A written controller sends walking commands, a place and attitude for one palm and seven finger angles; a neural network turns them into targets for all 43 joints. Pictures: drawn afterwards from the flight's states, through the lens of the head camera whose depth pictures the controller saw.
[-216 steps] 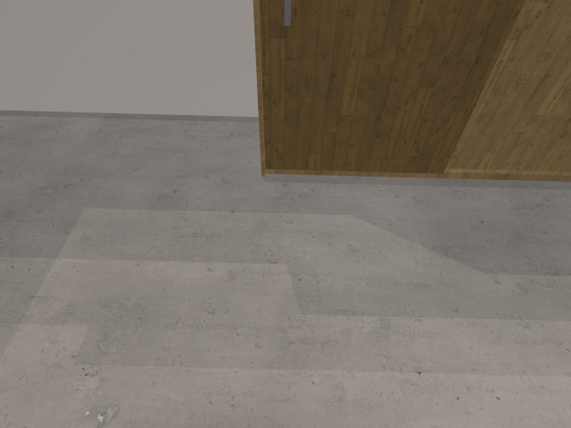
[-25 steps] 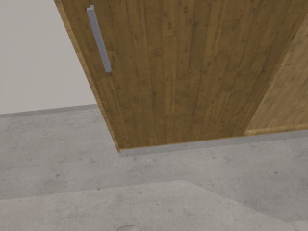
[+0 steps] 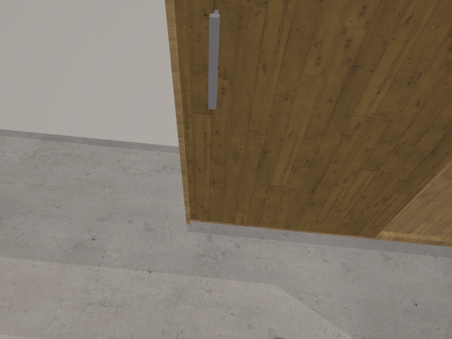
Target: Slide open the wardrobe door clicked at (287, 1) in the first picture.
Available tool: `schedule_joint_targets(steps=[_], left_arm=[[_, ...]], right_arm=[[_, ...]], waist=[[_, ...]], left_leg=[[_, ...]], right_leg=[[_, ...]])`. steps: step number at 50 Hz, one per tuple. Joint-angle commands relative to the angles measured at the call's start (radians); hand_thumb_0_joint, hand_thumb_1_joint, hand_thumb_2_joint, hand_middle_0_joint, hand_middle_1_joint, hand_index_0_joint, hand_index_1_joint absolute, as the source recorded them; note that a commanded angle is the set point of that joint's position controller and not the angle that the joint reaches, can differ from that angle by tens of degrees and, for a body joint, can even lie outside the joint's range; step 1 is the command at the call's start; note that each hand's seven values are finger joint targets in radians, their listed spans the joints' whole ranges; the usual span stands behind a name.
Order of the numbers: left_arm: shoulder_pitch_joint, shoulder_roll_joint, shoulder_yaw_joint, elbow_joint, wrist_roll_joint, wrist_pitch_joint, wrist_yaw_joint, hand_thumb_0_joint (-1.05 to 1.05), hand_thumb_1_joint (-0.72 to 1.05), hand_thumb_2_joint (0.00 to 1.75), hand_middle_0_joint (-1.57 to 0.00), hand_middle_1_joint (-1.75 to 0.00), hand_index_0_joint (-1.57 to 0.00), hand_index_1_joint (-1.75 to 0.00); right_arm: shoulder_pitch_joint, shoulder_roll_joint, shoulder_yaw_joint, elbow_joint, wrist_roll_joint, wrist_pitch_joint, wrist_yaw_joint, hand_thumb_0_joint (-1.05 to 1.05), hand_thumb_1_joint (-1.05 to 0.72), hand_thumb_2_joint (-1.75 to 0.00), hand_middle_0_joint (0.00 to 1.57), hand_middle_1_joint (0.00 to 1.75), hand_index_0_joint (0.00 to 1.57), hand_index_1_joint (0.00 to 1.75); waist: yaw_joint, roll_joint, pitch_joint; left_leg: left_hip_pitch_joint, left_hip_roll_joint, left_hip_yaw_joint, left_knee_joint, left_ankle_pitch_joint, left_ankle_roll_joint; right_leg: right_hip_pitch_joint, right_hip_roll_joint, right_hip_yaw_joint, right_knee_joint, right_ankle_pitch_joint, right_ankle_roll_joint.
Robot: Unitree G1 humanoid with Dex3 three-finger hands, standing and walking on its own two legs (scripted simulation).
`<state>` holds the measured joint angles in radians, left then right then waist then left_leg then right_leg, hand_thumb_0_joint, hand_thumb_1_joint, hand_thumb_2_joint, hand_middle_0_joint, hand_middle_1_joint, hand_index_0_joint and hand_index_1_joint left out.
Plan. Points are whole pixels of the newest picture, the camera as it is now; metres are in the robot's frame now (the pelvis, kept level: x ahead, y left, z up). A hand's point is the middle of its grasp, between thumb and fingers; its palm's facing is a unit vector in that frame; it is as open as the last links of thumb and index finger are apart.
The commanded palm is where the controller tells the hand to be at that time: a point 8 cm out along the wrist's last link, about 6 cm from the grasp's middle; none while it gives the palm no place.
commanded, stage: take the last steps up to it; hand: left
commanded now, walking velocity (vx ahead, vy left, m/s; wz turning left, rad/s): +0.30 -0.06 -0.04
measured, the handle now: (214, 63) +0.74 +0.10 +0.12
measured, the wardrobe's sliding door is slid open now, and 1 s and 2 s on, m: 0.00 0.00 0.00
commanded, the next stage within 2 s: come to a stop and stand still in 0.66 s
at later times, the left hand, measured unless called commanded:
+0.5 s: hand (174, 331) +0.17 +0.11 -0.17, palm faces +0.04 -0.97 -0.22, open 7.2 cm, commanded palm none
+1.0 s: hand (170, 285) +0.27 +0.14 -0.19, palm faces +0.05 -0.98 -0.17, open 7.4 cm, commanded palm none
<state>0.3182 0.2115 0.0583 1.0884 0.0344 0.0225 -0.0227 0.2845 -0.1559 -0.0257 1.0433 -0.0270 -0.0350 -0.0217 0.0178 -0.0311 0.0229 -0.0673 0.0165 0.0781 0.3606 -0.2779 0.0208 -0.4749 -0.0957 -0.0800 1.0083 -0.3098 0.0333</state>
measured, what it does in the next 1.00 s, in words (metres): walks ahead: right foot, then left foot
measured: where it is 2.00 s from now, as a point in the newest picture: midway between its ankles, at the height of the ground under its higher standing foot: outside the picture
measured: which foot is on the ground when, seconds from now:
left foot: down 0.00-0.26, up 0.28-0.72, down 0.74-1.00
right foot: up 0.00-0.22, down 0.24-0.74, up 0.76-1.00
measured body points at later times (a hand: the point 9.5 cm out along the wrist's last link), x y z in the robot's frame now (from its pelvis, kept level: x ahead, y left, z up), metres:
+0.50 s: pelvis +0.15 -0.07 +0.00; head +0.16 -0.09 +0.45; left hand +0.17 +0.16 -0.15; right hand +0.16 -0.30 -0.17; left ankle +0.17 +0.08 -0.67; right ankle +0.15 -0.14 -0.75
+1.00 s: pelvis +0.26 -0.03 -0.01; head +0.29 -0.02 +0.44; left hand +0.26 +0.20 -0.17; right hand +0.34 -0.26 -0.15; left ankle +0.29 +0.06 -0.75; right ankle +0.27 -0.17 -0.71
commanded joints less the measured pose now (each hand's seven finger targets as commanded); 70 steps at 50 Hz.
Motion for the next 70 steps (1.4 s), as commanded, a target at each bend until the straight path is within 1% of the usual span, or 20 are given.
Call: schedule_joint_targets(steps=[1, 8, 11, 12, 13, 17, 21, 31, 35, 36, 37, 38, 41, 44, 52, 56, 58, 59, 63, 70], left_arm=[[-0.101, 0.032, 0.002, -0.089, -0.009, -0.034, 0.002, 0.0, 0.9, 0.9, -0.2, -0.3, -0.2, -0.3], [-0.17, 0.008, 0.006, -0.113, -0.015, -0.046, -0.003, 0.0, 0.9, 0.9, -0.2, -0.3, -0.2, -0.3], [0.073, 0.067, 0.028, -0.029, -0.007, -0.067, 0.003, 0.0, 0.9, 0.9, -0.2, -0.3, -0.2, -0.3], [0.207, 0.16, 0.05, 0.009, 0.002, -0.083, 0.015, 0.0, 0.9, 0.9, -0.2, -0.3, -0.2, -0.3], [0.286, 0.228, 0.058, 0.024, -0.015, -0.082, 0.024, 0.0, 0.9, 0.9, -0.2, -0.3, -0.2, -0.3], [0.019, 0.092, 0.023, -0.043, -0.02, -0.083, 0.041, 0.0, 0.9, 0.9, -0.2, -0.3, -0.2, -0.3], [0.009, 0.028, 0.002, -0.037, -0.011, -0.101, 0.044, 0.0, 0.9, 0.9, -0.2, -0.3, -0.2, -0.3], [0.102, 0.065, -0.002, 0.019, -0.01, -0.104, 0.043, 0.0, 0.9, 0.9, -0.2, -0.3, -0.2, -0.3], [0.089, 0.059, 0.0, 0.029, -0.018, -0.089, 0.048, 0.0, 0.9, 0.9, -0.2, -0.3, -0.2, -0.3], [0.108, 0.031, -0.005, 0.025, -0.021, -0.087, 0.046, 0.0, 0.9, 0.9, -0.2, -0.3, -0.2, -0.3], [0.141, -0.015, -0.013, 0.011, -0.029, -0.086, 0.043, 0.0, 0.9, 0.9, -0.2, -0.3, -0.2, -0.3], [0.11, -0.019, -0.021, -0.008, -0.024, -0.085, 0.046, 0.0, 0.9, 0.9, -0.2, -0.3, -0.2, -0.3], [0.067, -0.046, -0.022, 0.022, -0.02, -0.05, 0.055, 0.0, 0.9, 0.9, -0.2, -0.3, -0.2, -0.3], [0.106, -0.054, -0.023, 0.034, -0.022, -0.026, 0.058, 0.0, 0.9, 0.9, -0.2, -0.3, -0.2, -0.3], [0.02, -0.006, 0.007, -0.065, -0.008, 0.023, 0.055, 0.0, 0.9, 0.9, -0.2, -0.3, -0.2, -0.3], [0.054, 0.021, 0.009, -0.074, -0.008, -0.006, 0.057, 0.0, 0.9, 0.9, -0.2, -0.3, -0.2, -0.3], [0.004, 0.145, 0.018, -0.092, 0.002, -0.029, 0.066, 0.0, 0.9, 0.9, -0.2, -0.3, -0.2, -0.3], [0.006, 0.16, 0.018, -0.105, -0.003, -0.03, 0.062, 0.0, 0.9, 0.9, -0.2, -0.3, -0.2, -0.3], [-0.1, 0.13, 0.019, -0.125, -0.009, -0.024, 0.068, 0.0, 0.9, 0.9, -0.2, -0.3, -0.2, -0.3], [-0.041, 0.147, 0.036, -0.118, -0.003, -0.028, 0.068, 0.0, 0.9, 0.9, -0.2, -0.3, -0.2, -0.3]], right_arm=[[0.118, -0.146, -0.035, 0.004, 0.007, -0.024, -0.01, 0.0, -0.9, -0.9, 0.2, 0.3, 0.2, 0.3], [0.133, -0.158, -0.048, 0.04, -0.006, -0.019, -0.008, 0.0, -0.9, -0.9, 0.2, 0.3, 0.2, 0.3], [0.116, -0.14, -0.041, 0.048, 0.003, -0.02, -0.003, 0.0, -0.9, -0.9, 0.2, 0.3, 0.2, 0.3], [0.139, -0.085, -0.033, 0.034, 0.015, -0.026, 0.007, 0.0, -0.9, -0.9, 0.2, 0.3, 0.2, 0.3], [0.118, -0.074, -0.025, -0.007, 0.019, -0.026, 0.009, 0.0, -0.9, -0.9, 0.2, 0.3, 0.2, 0.3], [0.028, -0.064, -0.04, 0.004, 0.007, -0.006, 0.019, 0.0, -0.9, -0.9, 0.2, 0.3, 0.2, 0.3], [0.094, -0.01, -0.036, 0.031, -0.002, 0.023, 0.025, 0.0, -0.9, -0.9, 0.2, 0.3, 0.2, 0.3], [-0.138, -0.019, -0.023, -0.056, 0.008, 0.0, 0.042, 0.0, -0.9, -0.9, 0.2, 0.3, 0.2, 0.3], [-0.021, -0.054, -0.026, -0.014, 0.005, -0.018, 0.03, 0.0, -0.9, -0.9, 0.2, 0.3, 0.2, 0.3], [0.072, -0.108, -0.037, 0.011, 0.001, -0.028, 0.02, 0.0, -0.9, -0.9, 0.2, 0.3, 0.2, 0.3], [0.157, -0.2, -0.056, 0.024, -0.004, -0.031, 0.008, 0.0, -0.9, -0.9, 0.2, 0.3, 0.2, 0.3], [0.186, -0.217, -0.054, 0.036, 0.006, -0.015, 0.002, 0.0, -0.9, -0.9, 0.2, 0.3, 0.2, 0.3], [-0.037, -0.103, -0.012, -0.006, 0.009, -0.007, -0.019, 0.0, -0.9, -0.9, 0.2, 0.3, 0.2, 0.3], [-0.092, -0.09, -0.017, -0.015, 0.011, -0.003, -0.025, 0.0, -0.9, -0.9, 0.2, 0.3, 0.2, 0.3], [-0.102, -0.172, -0.066, -0.037, 0.001, 0.042, -0.026, 0.0, -0.9, -0.9, 0.2, 0.3, 0.2, 0.3], [-0.101, -0.154, -0.07, -0.044, 0.008, 0.049, -0.011, 0.0, -0.9, -0.9, 0.2, 0.3, 0.2, 0.3], [-0.063, -0.044, -0.049, -0.063, 0.022, 0.055, 0.004, 0.0, -0.9, -0.9, 0.2, 0.3, 0.2, 0.3], [-0.082, -0.058, -0.049, -0.074, 0.021, 0.067, 0.003, 0.0, -0.9, -0.9, 0.2, 0.3, 0.2, 0.3], [-0.057, -0.087, -0.055, -0.039, 0.01, 0.093, 0.007, 0.0, -0.9, -0.9, 0.2, 0.3, 0.2, 0.3], [-0.068, -0.08, -0.044, -0.058, 0.013, 0.072, 0.015, 0.0, -0.9, -0.9, 0.2, 0.3, 0.2, 0.3]], waist=[[-0.042, 0.138, 0.086], [-0.045, 0.177, 0.121], [0.072, 0.035, 0.003], [0.118, -0.202, -0.101], [0.121, -0.325, -0.154], [0.025, -0.043, 0.035], [-0.039, -0.05, 0.048], [0.019, -0.079, 0.064], [-0.04, -0.015, 0.003], [-0.069, 0.09, -0.073], [-0.086, 0.29, -0.15], [-0.091, 0.309, -0.152], [-0.016, 0.168, 0.015], [0.008, 0.125, -0.012], [-0.012, 0.211, -0.027], [0.016, 0.147, -0.076], [-0.011, -0.2, -0.063], [0.015, -0.167, -0.05], [-0.009, -0.138, 0.008], [0.042, -0.117, -0.053]], left_leg=[[0.052, 0.253, -0.162, -0.176, 0.255, 0.135], [-0.03, 0.275, -0.13, -0.122, 0.223, 0.126], [-0.172, 0.176, -0.038, 0.196, 0.247, 0.058], [-0.369, 0.075, 0.051, 0.497, 0.031, 0.011], [-0.502, -0.001, 0.017, 0.745, -0.312, 0.001], [-0.5, 0.13, -0.08, 0.868, -0.072, 0.0], [-0.439, 0.125, -0.034, 0.734, 0.02, -0.041], [-0.401, 0.085, 0.027, 0.327, 0.05, -0.044], [-0.138, 0.044, 0.055, 0.11, 0.15, -0.025], [0.052, 0.116, -0.025, 0.075, 0.305, 0.004], [0.226, 0.328, -0.267, 0.055, 0.502, 0.101], [0.218, 0.435, -0.35, -0.014, 0.59, 0.191], [-0.12, 0.349, -0.188, -0.064, 0.63, 0.147], [-0.127, 0.291, -0.083, -0.049, 0.705, 0.119], [-0.13, 0.327, -0.103, -0.016, 0.577, 0.147], [-0.134, 0.226, -0.047, 0.118, 0.391, 0.055], [-0.299, 0.041, 0.052, 0.298, -0.148, -0.046], [-0.278, 0.031, -0.005, 0.409, -0.281, -0.048], [-0.356, 0.032, -0.088, 0.669, -0.181, -0.052], [-0.353, 0.026, -0.059, 0.463, -0.174, -0.076]], right_leg=[[-0.154, -0.024, 0.017, -0.05, 0.037, 0.012], [0.025, 0.005, -0.03, -0.349, 0.039, -0.017], [0.43, 0.04, -0.025, -0.517, 0.111, -0.051], [0.646, -0.184, 0.25, -0.605, 0.015, -0.125], [0.683, -0.35, 0.545, -0.748, 0.034, -0.2], [0.317, -0.269, 0.319, -0.824, -0.076, -0.191], [0.231, -0.183, 0.103, -0.832, 0.193, -0.163], [0.372, -0.188, 0.08, -0.772, 0.412, -0.182], [0.349, -0.125, 0.019, -0.571, 0.44, -0.129], [0.259, -0.068, -0.015, -0.397, 0.359, -0.089], [0.066, 0.041, -0.092, -0.178, -0.009, -0.04], [-0.017, 0.071, -0.046, 0.017, -0.335, -0.034], [0.088, -0.023, 0.063, -0.025, -0.21, -0.012], [0.164, -0.01, 0.044, -0.183, -0.121, 0.007], [0.132, 0.025, 0.027, -0.199, -0.11, -0.006], [0.284, 0.027, 0.016, -0.556, 0.172, -0.008], [0.336, -0.238, 0.298, -0.664, 0.537, -0.105], [0.267, -0.307, 0.303, -0.687, 0.623, -0.192], [0.223, -0.238, 0.25, -0.713, 0.364, -0.208], [0.374, -0.227, 0.248, -0.699, 0.326, -0.202]])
